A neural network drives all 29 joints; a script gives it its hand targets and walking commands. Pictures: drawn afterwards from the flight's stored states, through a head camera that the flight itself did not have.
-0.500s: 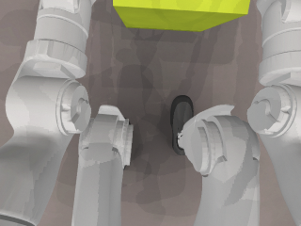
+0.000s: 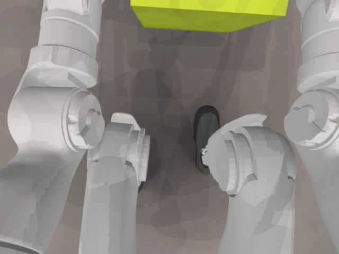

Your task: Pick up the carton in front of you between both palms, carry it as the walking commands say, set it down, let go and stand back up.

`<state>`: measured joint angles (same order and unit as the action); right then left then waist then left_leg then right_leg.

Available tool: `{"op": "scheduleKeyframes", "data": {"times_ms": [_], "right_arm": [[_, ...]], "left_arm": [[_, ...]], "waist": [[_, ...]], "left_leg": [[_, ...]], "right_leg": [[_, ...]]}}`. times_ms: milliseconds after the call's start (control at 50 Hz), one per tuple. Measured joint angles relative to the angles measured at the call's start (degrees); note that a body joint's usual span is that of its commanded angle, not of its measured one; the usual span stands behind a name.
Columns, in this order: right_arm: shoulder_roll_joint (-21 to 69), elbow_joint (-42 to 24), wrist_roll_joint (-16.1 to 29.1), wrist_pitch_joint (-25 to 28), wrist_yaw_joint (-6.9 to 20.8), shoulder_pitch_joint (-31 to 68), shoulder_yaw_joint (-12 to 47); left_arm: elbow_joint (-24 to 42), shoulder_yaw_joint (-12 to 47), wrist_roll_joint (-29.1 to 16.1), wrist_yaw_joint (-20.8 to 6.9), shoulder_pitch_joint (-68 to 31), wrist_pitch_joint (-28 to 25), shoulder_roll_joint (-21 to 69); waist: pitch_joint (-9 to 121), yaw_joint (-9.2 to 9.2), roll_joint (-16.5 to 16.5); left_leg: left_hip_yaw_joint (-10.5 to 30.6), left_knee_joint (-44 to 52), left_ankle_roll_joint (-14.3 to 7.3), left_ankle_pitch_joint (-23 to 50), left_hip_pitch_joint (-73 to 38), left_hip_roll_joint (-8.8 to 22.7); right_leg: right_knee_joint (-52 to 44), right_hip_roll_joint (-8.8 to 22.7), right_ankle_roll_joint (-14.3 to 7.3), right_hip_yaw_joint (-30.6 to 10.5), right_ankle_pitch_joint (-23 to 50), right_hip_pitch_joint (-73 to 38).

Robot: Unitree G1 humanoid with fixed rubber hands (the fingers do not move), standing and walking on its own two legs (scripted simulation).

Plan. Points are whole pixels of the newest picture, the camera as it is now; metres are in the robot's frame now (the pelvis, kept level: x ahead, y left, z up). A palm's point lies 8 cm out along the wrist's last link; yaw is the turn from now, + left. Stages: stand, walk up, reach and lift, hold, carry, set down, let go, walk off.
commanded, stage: set down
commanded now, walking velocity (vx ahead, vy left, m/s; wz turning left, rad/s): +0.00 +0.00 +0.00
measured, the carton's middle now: out of the picture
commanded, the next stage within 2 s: let go in 1.32 s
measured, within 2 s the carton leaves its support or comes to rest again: neither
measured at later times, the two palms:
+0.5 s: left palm out of the picture +0.60 +0.12 -0.10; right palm out of the picture +0.56 -0.25 -0.11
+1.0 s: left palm out of the picture +0.61 +0.13 +0.05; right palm out of the picture +0.56 -0.26 +0.05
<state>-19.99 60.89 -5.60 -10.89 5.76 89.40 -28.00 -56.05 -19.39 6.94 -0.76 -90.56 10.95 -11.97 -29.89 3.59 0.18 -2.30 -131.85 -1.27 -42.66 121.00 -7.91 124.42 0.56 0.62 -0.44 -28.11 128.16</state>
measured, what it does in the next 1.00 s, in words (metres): rises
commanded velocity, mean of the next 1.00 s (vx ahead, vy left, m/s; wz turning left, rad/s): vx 0.00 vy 0.00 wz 0.00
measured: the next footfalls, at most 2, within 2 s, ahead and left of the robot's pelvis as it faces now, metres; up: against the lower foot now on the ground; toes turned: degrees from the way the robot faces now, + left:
none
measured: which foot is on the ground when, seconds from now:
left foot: down 0.00-1.00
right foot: down 0.00-1.00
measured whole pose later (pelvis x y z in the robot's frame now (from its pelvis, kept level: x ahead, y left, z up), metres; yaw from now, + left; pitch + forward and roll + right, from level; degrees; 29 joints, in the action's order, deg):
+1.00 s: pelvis +0.01 -0.01 +0.15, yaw +0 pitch +47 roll +1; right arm -20.8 50.8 3.9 -14.6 -2.8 78.5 -18.2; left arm -52.6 -10.0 -5.1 4.5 -82.0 15.7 -21.3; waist -4.7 3.7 1.3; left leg 0.1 -97.7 -0.4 -33.6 111.1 -5.4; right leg 92.1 -0.5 -0.7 -0.1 -22.3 116.8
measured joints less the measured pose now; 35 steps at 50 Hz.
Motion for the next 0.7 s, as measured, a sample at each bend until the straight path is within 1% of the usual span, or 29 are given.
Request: {"op": "scheduleKeyframes", "data": {"times_ms": [40,80,140,180,220,260,320,420,500,580,700], "right_arm": [[0.21,1.32,-0.11,1.47,-0.69,0.01,0.24],[-0.02,3.60,1.13,3.01,-2.92,-0.05,1.79],[-1.37,6.53,5.36,5.29,-6.60,-0.15,4.72],[-2.47,7.46,8.31,6.41,-8.04,-0.17,7.04],[-3.51,7.51,10.73,7.09,-8.73,0.12,9.28],[-4.41,7.09,12.66,7.32,-9.06,0.65,11.13],[-5.19,6.10,14.72,6.90,-9.38,1.18,13.20],[-4.92,2.37,16.40,4.66,-10.19,0.96,15.21],[-3.94,-1.19,16.15,1.73,-11.11,-0.18,15.39],[-2.81,-0.96,14.14,-0.19,-11.12,-1.45,13.94],[-1.54,0.02,10.04,-0.15,-9.89,-3.58,10.59]], "left_arm": [[-1.59,1.67,-0.05,0.78,-0.07,-0.52,-0.85],[-3.62,4.90,-1.62,2.42,0.10,-1.15,-2.52],[-5.82,9.92,-7.33,5.12,-0.11,-2.40,-6.01],[-6.47,13.35,-11.41,6.06,-0.39,-2.97,-8.62],[-6.56,16.12,-14.77,6.36,-0.74,-3.24,-10.86],[-6.57,18.12,-17.24,6.39,-1.41,-3.28,-12.39],[-6.32,19.40,-19.11,6.46,-2.30,-2.96,-13.20],[-3.94,18.47,-19.00,7.26,-2.25,-1.27,-12.73],[-1.67,17.00,-18.04,8.04,-1.26,1.29,-11.85],[-3.32,14.39,-15.96,7.78,-0.51,2.83,-10.73],[-5.75,10.46,-12.25,6.41,1.07,2.37,-9.40]], "waist": [[-0.03,0.12,-0.08],[-0.05,0.26,0.00],[-0.03,0.46,0.21],[0.01,0.43,0.29],[0.04,0.51,0.66],[0.14,0.63,1.04],[0.83,0.73,1.30],[3.26,0.66,1.37],[6.47,0.69,1.52],[12.00,0.89,1.51],[19.40,0.84,1.42]], "left_leg": [[0.07,0.14,0.15,-0.18,-0.11,0.02],[0.35,0.35,0.41,-0.32,0.03,-0.09],[0.97,0.66,0.94,-0.10,0.93,-0.59],[1.21,0.63,1.12,0.03,1.45,-0.35],[1.20,0.56,0.88,0.13,1.85,0.06],[1.16,0.56,0.68,0.45,2.20,0.28],[1.19,0.77,0.90,0.98,2.58,0.32],[1.11,2.38,0.90,1.94,2.44,0.83],[0.99,5.78,0.63,2.83,0.96,1.23],[0.86,10.81,0.47,4.06,-0.10,1.45],[1.01,17.81,0.47,5.71,-1.26,1.66]], "right_leg": [[-0.11,-0.03,0.07,0.03,-0.16,-0.05],[-0.30,0.11,-0.04,0.24,-0.36,0.03],[-0.50,0.72,-0.53,0.77,-0.59,0.61],[-0.49,1.06,-0.98,1.25,-0.62,0.97],[-0.40,1.42,-1.38,1.63,-0.66,1.19],[-0.32,1.74,-1.67,1.85,-0.59,1.37],[-0.44,1.90,-1.92,1.95,-0.20,1.69],[-2.17,1.33,-1.86,1.78,0.98,1.62],[-5.44,0.75,-1.56,1.37,1.69,0.09],[-10.04,0.31,-1.25,0.76,2.40,-1.07],[-16.54,-0.11,-1.03,0.27,3.41,-2.37]]}}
